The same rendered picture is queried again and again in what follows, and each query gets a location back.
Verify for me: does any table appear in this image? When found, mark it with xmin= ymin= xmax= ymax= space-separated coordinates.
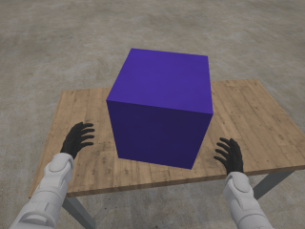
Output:
xmin=28 ymin=78 xmax=305 ymax=229

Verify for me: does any robot right forearm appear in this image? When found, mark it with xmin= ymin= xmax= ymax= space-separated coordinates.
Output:
xmin=223 ymin=172 xmax=275 ymax=229

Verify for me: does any left robot hand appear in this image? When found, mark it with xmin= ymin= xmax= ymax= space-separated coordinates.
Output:
xmin=60 ymin=122 xmax=95 ymax=159

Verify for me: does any right robot hand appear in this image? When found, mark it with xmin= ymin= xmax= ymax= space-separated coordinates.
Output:
xmin=213 ymin=137 xmax=244 ymax=175

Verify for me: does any carton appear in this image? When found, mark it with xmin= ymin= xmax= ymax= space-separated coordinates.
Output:
xmin=106 ymin=48 xmax=214 ymax=170

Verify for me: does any robot left forearm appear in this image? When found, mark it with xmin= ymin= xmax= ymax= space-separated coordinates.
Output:
xmin=9 ymin=153 xmax=74 ymax=229

